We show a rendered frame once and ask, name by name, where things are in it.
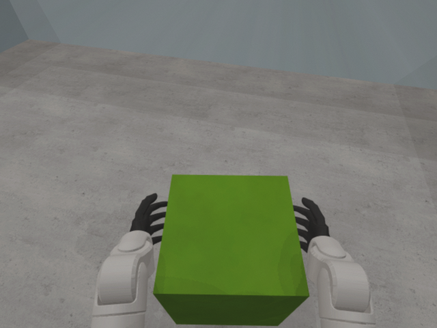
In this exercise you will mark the robot left hand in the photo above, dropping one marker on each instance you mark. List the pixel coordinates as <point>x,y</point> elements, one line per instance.
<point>143,218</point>

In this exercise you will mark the robot left forearm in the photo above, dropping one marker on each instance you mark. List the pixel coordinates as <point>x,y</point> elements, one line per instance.
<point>121,285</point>

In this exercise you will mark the carton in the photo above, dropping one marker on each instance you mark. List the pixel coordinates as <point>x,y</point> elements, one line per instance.
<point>230,252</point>

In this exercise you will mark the robot right forearm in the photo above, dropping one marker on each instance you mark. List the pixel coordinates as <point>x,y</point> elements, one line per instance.
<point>344,291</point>

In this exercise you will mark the robot right hand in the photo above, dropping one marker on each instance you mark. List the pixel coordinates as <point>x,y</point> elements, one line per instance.
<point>316,225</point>

